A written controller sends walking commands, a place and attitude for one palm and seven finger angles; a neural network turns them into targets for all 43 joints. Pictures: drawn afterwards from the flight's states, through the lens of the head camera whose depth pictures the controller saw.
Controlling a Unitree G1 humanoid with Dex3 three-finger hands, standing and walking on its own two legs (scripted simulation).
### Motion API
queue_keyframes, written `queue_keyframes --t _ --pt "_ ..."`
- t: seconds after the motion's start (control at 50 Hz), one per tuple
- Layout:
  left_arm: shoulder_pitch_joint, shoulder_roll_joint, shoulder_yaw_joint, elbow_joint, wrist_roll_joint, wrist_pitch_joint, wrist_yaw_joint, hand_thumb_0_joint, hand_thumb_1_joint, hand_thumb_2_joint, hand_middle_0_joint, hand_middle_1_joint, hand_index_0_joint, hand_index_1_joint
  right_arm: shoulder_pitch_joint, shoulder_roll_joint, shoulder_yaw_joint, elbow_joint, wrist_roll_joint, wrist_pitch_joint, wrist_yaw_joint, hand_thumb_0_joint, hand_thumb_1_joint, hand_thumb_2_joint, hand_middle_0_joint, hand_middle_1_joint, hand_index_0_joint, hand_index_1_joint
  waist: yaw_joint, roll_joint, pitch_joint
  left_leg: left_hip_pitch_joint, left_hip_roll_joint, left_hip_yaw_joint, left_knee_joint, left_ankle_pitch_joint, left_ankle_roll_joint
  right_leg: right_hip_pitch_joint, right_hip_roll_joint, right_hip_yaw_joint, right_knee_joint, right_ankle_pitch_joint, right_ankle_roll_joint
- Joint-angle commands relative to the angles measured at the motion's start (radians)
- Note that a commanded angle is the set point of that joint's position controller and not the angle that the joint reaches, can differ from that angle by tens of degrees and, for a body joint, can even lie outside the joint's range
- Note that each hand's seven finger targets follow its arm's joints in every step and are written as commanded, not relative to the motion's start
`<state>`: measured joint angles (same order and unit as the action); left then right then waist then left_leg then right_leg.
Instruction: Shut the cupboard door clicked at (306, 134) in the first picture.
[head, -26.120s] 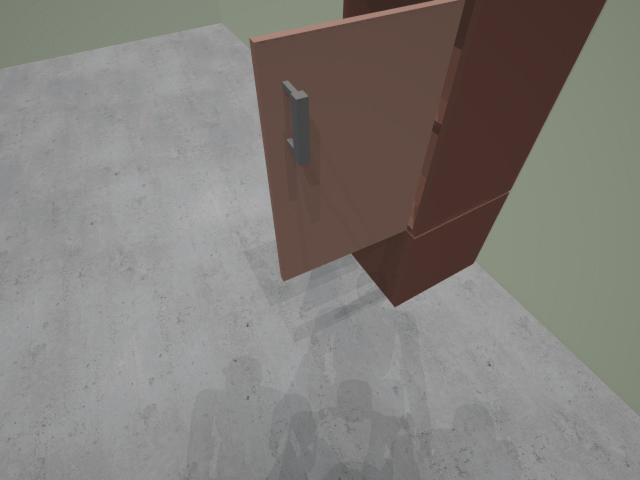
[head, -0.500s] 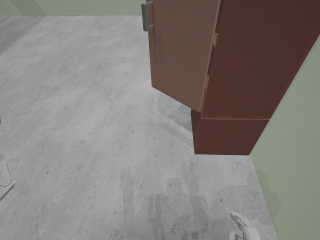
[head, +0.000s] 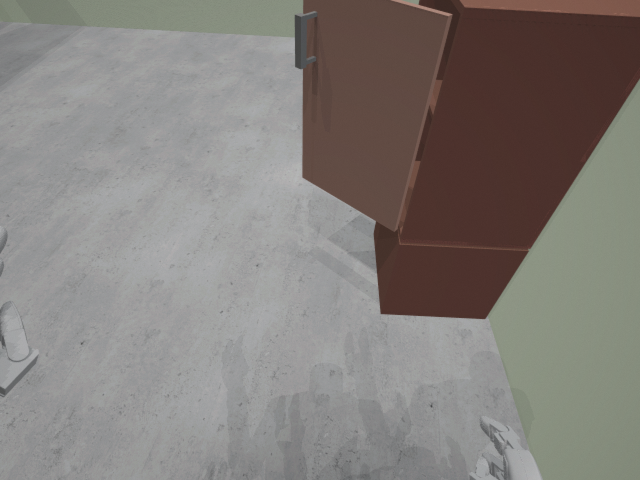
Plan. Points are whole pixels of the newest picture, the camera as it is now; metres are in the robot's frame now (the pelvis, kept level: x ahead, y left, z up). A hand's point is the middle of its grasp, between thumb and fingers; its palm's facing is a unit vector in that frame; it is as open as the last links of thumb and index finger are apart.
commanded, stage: stop stepping back and stand still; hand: left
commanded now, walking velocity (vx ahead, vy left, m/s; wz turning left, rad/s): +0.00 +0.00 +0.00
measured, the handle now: (306, 40) +1.07 +0.09 +0.12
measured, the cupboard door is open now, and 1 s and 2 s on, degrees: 50 50 50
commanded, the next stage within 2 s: let the arm hang, fingers relaxed in 0.34 s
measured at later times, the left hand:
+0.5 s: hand (41, 383) +0.19 +0.29 +0.09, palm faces +0.34 -0.82 -0.46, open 7.4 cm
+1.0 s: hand out of the picture -0.07 +0.21 -0.17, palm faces +0.03 -0.97 -0.24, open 7.2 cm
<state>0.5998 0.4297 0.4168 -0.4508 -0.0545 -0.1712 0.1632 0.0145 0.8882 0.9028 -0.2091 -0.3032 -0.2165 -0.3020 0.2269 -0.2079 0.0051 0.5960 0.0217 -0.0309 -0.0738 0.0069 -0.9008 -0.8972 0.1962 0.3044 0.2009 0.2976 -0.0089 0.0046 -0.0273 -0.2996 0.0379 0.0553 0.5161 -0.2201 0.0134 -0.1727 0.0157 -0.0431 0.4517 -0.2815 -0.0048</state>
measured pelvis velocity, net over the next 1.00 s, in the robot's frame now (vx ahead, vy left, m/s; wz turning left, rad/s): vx -0.03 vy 0.01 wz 0.03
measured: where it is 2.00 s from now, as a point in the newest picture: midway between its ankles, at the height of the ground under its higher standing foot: outside the picture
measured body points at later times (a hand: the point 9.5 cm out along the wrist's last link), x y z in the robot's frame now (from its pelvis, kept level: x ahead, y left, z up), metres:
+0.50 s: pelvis -0.02 +0.02 +0.00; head -0.02 +0.02 +0.45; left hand +0.17 +0.33 +0.12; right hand +0.14 -0.21 -0.10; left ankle +0.03 +0.11 -0.74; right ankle -0.03 -0.12 -0.74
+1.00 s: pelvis -0.03 +0.01 +0.00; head -0.02 +0.01 +0.45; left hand -0.07 +0.26 -0.15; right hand -0.02 -0.24 -0.15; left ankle +0.03 +0.11 -0.74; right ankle -0.03 -0.12 -0.74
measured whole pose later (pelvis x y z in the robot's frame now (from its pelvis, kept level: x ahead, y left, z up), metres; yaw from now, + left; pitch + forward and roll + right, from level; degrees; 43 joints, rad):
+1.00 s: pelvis -0.03 +0.01 +0.00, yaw +2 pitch -2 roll -1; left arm 0.34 0.23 0.00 1.08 0.02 0.02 0.01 0.01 0.93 0.90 -0.20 -0.30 -0.21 -0.30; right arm 0.29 -0.22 0.00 1.05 -0.02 0.04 0.00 0.01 -0.90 -0.90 0.20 0.30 0.20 0.30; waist 0.00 0.02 0.05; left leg -0.29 0.00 0.03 0.45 -0.14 0.03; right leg -0.17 -0.01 -0.07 0.44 -0.24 0.00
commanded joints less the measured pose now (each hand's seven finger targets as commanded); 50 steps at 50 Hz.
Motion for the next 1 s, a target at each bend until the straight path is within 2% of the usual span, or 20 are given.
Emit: queue_keyframes --t 0.0,0.06,0.08,0.16,0.2,0.26,0.28,0.4,0.42,0.44,0.48,0.52,0.56,0.58,0.62,0.7,0.8,0.84,0.92,0.98 --pt "-0.148 0.141 0.074 -0.232 0.012 -0.065 0.024 0.0 0.9 0.9 -0.2 -0.3 -0.2 -0.3 -0.097 -0.115 -0.034 -0.138 -0.004 -0.081 -0.022 0.0 -0.9 -0.9 0.2 0.3 0.2 0.3 0.004 0.096 -0.06 0.028 0.076 -0.105 -0.158 -0.004 0.014 0.008 -0.052 0.068 -0.066 0.111 0.005" --pt "-0.187 0.162 0.084 -0.256 0.022 -0.065 0.031 0.0 0.9 0.9 -0.2 -0.3 -0.2 -0.3 -0.1 -0.118 -0.034 -0.129 -0.009 -0.096 -0.024 0.0 -0.9 -0.9 0.2 0.3 0.2 0.3 0.009 0.099 -0.063 0.03 0.068 -0.108 -0.17 -0.059 0.013 0.013 -0.054 0.069 -0.08 0.084 0.003" --pt "-0.18 0.139 0.067 -0.249 0.023 -0.065 0.03 0.0 0.9 0.9 -0.2 -0.3 -0.2 -0.3 -0.099 -0.109 -0.03 -0.126 -0.009 -0.098 -0.022 0.0 -0.9 -0.9 0.2 0.3 0.2 0.3 0.007 0.083 -0.057 0.025 0.065 -0.109 -0.172 -0.064 0.012 0.015 -0.054 0.065 -0.084 0.077 0.003" --pt "-0.133 0.159 0.105 -0.202 0.022 -0.061 0.031 0.0 0.9 0.9 -0.2 -0.3 -0.2 -0.3 -0.099 -0.109 -0.031 -0.12 -0.013 -0.094 -0.016 0.0 -0.9 -0.9 0.2 0.3 0.2 0.3 0.011 0.075 -0.043 0.008 0.055 -0.109 -0.173 -0.093 0.004 0.011 -0.061 0.069 -0.116 0.037 -0.004" --pt "-0.117 0.132 0.087 -0.179 0.018 -0.059 0.026 0.0 0.9 0.9 -0.2 -0.3 -0.2 -0.3 -0.103 -0.1 -0.027 -0.122 -0.01 -0.087 -0.011 0.0 -0.9 -0.9 0.2 0.3 0.2 0.3 0.006 0.06 -0.016 -0.004 0.054 -0.107 -0.175 -0.112 0.002 -0.009 -0.061 0.073 -0.131 0.012 -0.005" --pt "-0.093 0.144 0.104 -0.163 0.016 -0.057 0.023 0.0 0.9 0.9 -0.2 -0.3 -0.2 -0.3 -0.105 -0.105 -0.028 -0.124 -0.012 -0.084 -0.01 0.0 -0.9 -0.9 0.2 0.3 0.2 0.3 0.008 0.082 -0.009 -0.019 0.058 -0.118 -0.198 -0.151 0.001 -0.01 -0.054 0.061 -0.135 -0.013 -0.004" --pt "-0.091 0.126 0.087 -0.16 0.015 -0.057 0.02 0.0 0.9 0.9 -0.2 -0.3 -0.2 -0.3 -0.101 -0.097 -0.025 -0.126 -0.01 -0.082 -0.01 0.0 -0.9 -0.9 0.2 0.3 0.2 0.3 0.006 0.06 -0.006 -0.025 0.06 -0.118 -0.2 -0.151 0.002 -0.006 -0.051 0.057 -0.133 -0.007 -0.002" --pt "-0.113 0.133 0.085 -0.2 0.017 -0.062 0.02 0.0 0.9 0.9 -0.2 -0.3 -0.2 -0.3 -0.102 -0.106 -0.027 -0.129 -0.008 -0.088 -0.012 0.0 -0.9 -0.9 0.2 0.3 0.2 0.3 0.008 0.084 -0.047 -0.008 0.064 -0.119 -0.202 -0.095 0.005 0.028 -0.041 0.048 -0.102 0.063 0.004" --pt "-0.151 -0.045 -0.323 0.575 0.079 0.072 -0.126 0.0 0.9 0.9 -0.2 -0.3 -0.2 -0.3 -0.161 -0.297 -0.066 0.095 -0.013 -0.159 0.086 0.0 -0.9 -0.9 0.2 0.3 0.2 0.3 -0.017 0.099 0.049 -0.072 0.085 -0.132 -0.035 0.208 0.008 -0.102 -0.112 -0.011 0.033 0.182 -0.013" --pt "-0.174 -0.046 -0.3 0.594 0.07 0.154 -0.146 0.0 0.9 0.9 -0.2 -0.3 -0.2 -0.3 -0.08 -0.26 -0.072 0.099 -0.012 -0.092 0.087 0.0 -0.9 -0.9 0.2 0.3 0.2 0.3 -0.017 0.117 -0.036 0.024 0.091 -0.094 -0.038 0.253 -0.007 -0.118 -0.109 0.042 0.004 0.127 -0.014" --pt "-0.206 -0.059 -0.313 0.613 0.069 0.172 -0.153 0.0 0.9 0.9 -0.2 -0.3 -0.2 -0.3 -0.052 -0.259 -0.069 0.091 -0.021 -0.068 0.081 0.0 -0.9 -0.9 0.2 0.3 0.2 0.3 -0.008 0.108 -0.072 0.013 0.125 -0.138 -0.053 0.269 0.021 -0.116 -0.077 0.011 0.061 0.018 -0.011" --pt "-0.252 -0.028 -0.325 0.713 0.075 0.168 -0.157 0.0 0.9 0.9 -0.2 -0.3 -0.2 -0.3 -0.076 -0.27 -0.054 0.092 -0.026 -0.04 0.078 0.0 -0.9 -0.9 0.2 0.3 0.2 0.3 0.004 -0.022 -0.048 -0.032 0.123 -0.178 -0.084 0.204 0.043 -0.073 -0.065 0.02 0.069 -0.004 -0.016" --pt "-0.285 -0.01 -0.339 0.832 0.078 0.163 -0.157 0.0 0.9 0.9 -0.2 -0.3 -0.2 -0.3 -0.076 -0.261 -0.046 0.106 -0.033 -0.024 0.079 0.0 -0.9 -0.9 0.2 0.3 0.2 0.3 0.005 -0.146 -0.058 -0.012 0.095 -0.174 -0.065 0.204 0.037 -0.057 -0.093 0.056 0.03 0.052 -0.032" --pt "-0.295 -0.016 -0.346 0.895 0.077 0.164 -0.155 0.0 0.9 0.9 -0.2 -0.3 -0.2 -0.3 -0.07 -0.25 -0.043 0.122 -0.035 -0.015 0.08 0.0 -0.9 -0.9 0.2 0.3 0.2 0.3 0.002 -0.169 -0.066 0.011 0.079 -0.163 -0.052 0.201 0.034 -0.067 -0.112 0.073 0.024 0.064 -0.039" --pt "-0.323 -0.033 -0.368 1.007 0.075 0.173 -0.15 0.0 0.9 0.9 -0.2 -0.3 -0.2 -0.3 -0.052 -0.222 -0.032 0.158 -0.041 0.008 0.081 0.0 -0.9 -0.9 0.2 0.3 0.2 0.3 -0.009 -0.142 -0.042 0.036 0.062 -0.155 -0.064 0.138 0.025 -0.101 -0.128 0.089 -0.002 0.007 -0.042" --pt "-0.313 -0.053 -0.388 1.191 0.073 0.178 -0.144 0.0 0.9 0.9 -0.2 -0.3 -0.2 -0.3 -0.045 -0.177 -0.02 0.225 -0.046 0.033 0.081 0.0 -0.9 -0.9 0.2 0.3 0.2 0.3 -0.005 0.057 0.002 0.015 0.045 -0.155 -0.137 -0.022 0.014 -0.092 -0.117 0.097 -0.043 -0.074 -0.03" --pt "-0.271 -0.07 -0.38 1.352 0.07 0.169 -0.143 0.0 0.9 0.9 -0.2 -0.3 -0.2 -0.3 -0.004 -0.153 -0.03 0.305 -0.043 0.039 0.066 0.0 -0.9 -0.9 0.2 0.3 0.2 0.3 0.004 0.186 0.0 0.021 0.049 -0.157 -0.176 -0.094 0.012 -0.042 -0.109 0.085 -0.084 -0.043 -0.039" --pt "-0.269 -0.068 -0.38 1.397 0.068 0.166 -0.144 0.0 0.9 0.9 -0.2 -0.3 -0.2 -0.3 0.011 -0.157 -0.035 0.331 -0.04 0.039 0.06 0.0 -0.9 -0.9 0.2 0.3 0.2 0.3 0.004 0.174 0.018 0.017 0.054 -0.163 -0.192 -0.116 0.012 -0.034 -0.105 0.084 -0.1 -0.039 -0.043" --pt "-0.272 -0.081 -0.386 1.469 0.069 0.164 -0.144 0.0 0.9 0.9 -0.2 -0.3 -0.2 -0.3 0.049 -0.157 -0.042 0.378 -0.037 0.042 0.054 0.0 -0.9 -0.9 0.2 0.3 0.2 0.3 -0.002 0.055 0.083 0.032 0.06 -0.162 -0.206 -0.143 0.013 -0.081 -0.109 0.089 -0.143 -0.095 -0.042" --pt "-0.272 -0.089 -0.386 1.504 0.069 0.162 -0.142 0.0 0.9 0.9 -0.2 -0.3 -0.2 -0.3 0.078 -0.142 -0.042 0.409 -0.037 0.043 0.052 0.0 -0.9 -0.9 0.2 0.3 0.2 0.3 -0.008 -0.011 0.086 0.063 0.058 -0.146 -0.195 -0.11 0.013 -0.102 -0.116 0.09 -0.16 -0.122 -0.043"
